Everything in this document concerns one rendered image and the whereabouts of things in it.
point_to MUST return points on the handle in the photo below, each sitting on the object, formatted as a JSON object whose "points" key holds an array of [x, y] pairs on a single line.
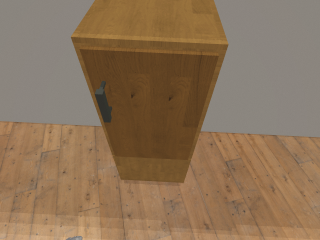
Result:
{"points": [[101, 98]]}

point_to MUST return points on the cupboard door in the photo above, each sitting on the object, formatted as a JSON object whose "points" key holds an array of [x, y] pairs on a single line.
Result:
{"points": [[157, 97]]}

